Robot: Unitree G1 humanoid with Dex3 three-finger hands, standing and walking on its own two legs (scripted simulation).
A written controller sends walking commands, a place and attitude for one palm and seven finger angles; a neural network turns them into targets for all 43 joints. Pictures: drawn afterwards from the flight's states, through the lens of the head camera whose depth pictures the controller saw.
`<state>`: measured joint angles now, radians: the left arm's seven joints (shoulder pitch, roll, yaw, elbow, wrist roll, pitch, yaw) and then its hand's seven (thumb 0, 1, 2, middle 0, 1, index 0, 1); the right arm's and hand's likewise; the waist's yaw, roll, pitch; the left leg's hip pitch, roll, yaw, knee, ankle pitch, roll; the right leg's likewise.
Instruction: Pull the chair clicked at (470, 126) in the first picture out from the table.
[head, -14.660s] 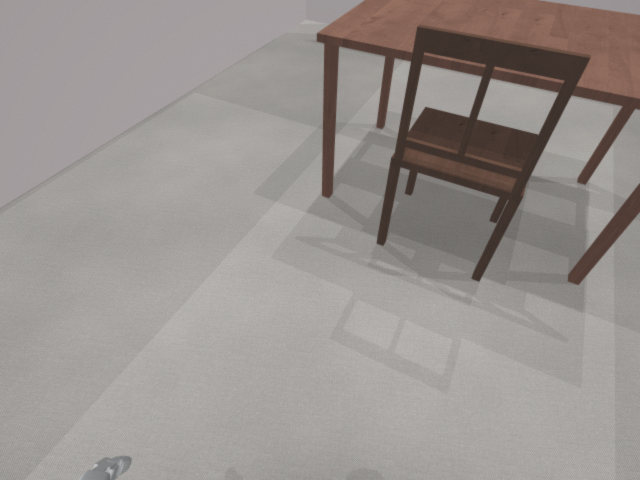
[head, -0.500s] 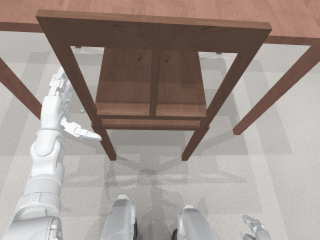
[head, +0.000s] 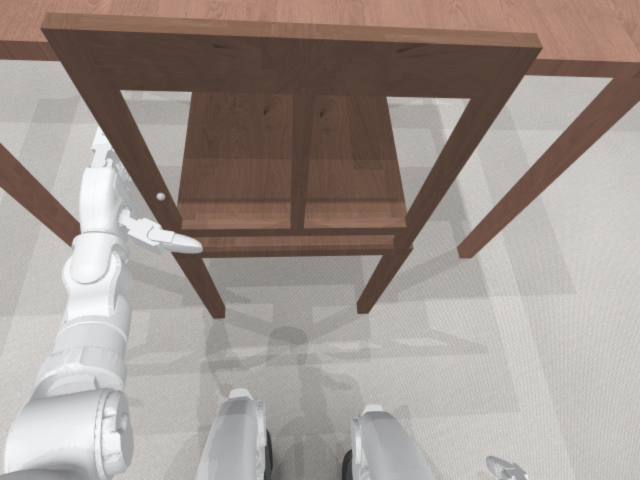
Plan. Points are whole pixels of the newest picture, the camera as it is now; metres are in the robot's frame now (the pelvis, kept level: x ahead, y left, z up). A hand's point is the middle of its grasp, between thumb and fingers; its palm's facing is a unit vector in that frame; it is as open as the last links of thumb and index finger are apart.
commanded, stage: push the fingers through the gap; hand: left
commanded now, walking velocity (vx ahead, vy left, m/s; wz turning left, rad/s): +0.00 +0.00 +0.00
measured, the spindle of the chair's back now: (299, 172) +0.49 +0.02 +0.02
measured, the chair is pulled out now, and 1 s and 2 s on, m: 0.00 0.00 0.01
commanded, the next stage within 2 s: hook a spindle and tug to test in 0.52 s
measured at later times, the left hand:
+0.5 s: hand (156, 192) +0.45 +0.20 +0.03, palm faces +0.04 -1.00 -0.03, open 16.9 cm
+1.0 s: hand (160, 186) +0.47 +0.20 +0.03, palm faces +0.05 -1.00 -0.03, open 15.2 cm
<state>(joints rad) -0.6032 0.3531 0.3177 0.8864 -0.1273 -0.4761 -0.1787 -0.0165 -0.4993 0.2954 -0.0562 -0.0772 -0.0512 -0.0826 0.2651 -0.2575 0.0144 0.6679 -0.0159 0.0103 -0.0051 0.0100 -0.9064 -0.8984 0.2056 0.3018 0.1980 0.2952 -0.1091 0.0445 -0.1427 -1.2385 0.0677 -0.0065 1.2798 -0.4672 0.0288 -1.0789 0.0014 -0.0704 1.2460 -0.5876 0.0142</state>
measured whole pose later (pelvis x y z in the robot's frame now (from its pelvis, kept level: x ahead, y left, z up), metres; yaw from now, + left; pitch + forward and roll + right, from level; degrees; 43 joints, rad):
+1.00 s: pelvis +0.00 +0.00 +0.00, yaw +0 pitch +25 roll -5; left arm -0.68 0.39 0.35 0.97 -0.11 -0.49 -0.19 -0.02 -0.48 0.30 -0.24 -0.66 -0.25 -0.67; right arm 0.28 -0.25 0.02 0.66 -0.02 0.06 0.01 0.01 -0.91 -0.90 0.21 0.30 0.20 0.30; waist -0.12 0.04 -0.14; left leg -1.27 0.07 -0.01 1.30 -0.47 0.03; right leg -1.11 0.01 -0.07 1.26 -0.59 0.01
